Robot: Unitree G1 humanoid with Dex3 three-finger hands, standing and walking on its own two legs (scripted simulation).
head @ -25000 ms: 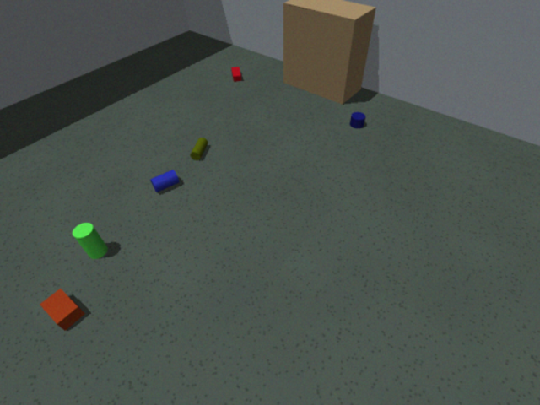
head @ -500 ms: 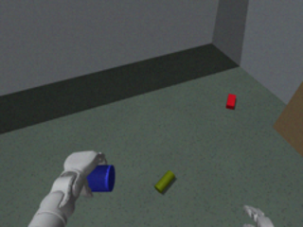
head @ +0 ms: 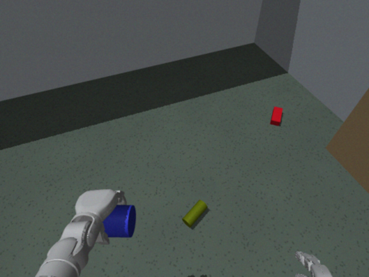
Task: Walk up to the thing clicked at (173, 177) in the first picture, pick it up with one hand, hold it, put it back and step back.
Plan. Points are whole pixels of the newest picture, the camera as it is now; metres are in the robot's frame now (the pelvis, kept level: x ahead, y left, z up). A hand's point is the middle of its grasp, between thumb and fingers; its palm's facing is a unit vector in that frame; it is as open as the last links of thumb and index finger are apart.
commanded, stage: crouch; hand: left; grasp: from above
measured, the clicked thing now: (107, 220) +0.30 +0.22 -0.10
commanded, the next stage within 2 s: lower in 1.60 s
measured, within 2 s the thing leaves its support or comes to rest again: neither
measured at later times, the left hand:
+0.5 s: hand (121, 232) +0.33 +0.25 -0.30, palm faces -0.41 +0.05 -0.91, open 10.3 cm
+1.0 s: hand (129, 240) +0.36 +0.26 -0.49, palm faces -0.44 +0.00 -0.90, open 10.4 cm
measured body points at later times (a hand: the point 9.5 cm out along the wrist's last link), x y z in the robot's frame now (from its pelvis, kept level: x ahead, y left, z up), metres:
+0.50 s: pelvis -0.05 +0.01 -0.18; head +0.10 +0.02 +0.25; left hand +0.35 +0.24 -0.25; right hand +0.02 -0.28 -0.30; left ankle +0.02 +0.12 -0.73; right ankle +0.01 -0.14 -0.73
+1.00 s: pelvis -0.06 +0.00 -0.32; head +0.16 +0.04 +0.07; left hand +0.38 +0.26 -0.44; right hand +0.01 -0.28 -0.44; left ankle +0.02 +0.12 -0.73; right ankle +0.01 -0.14 -0.73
